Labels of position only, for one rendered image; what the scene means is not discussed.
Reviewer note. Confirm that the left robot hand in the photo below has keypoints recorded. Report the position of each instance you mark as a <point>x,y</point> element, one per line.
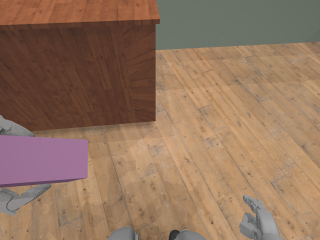
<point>10,201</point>

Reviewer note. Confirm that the right robot hand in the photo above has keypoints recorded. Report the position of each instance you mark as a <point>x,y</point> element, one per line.
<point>255,227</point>

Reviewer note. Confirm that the robot left thigh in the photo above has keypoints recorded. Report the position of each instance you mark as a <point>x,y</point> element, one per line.
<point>124,233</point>

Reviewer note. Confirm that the right robot foot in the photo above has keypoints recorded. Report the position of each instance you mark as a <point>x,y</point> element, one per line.
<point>173,234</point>

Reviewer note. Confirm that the table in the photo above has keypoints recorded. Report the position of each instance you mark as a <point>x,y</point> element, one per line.
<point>77,63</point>

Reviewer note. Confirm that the sponge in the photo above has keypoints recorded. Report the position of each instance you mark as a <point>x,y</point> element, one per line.
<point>28,160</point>

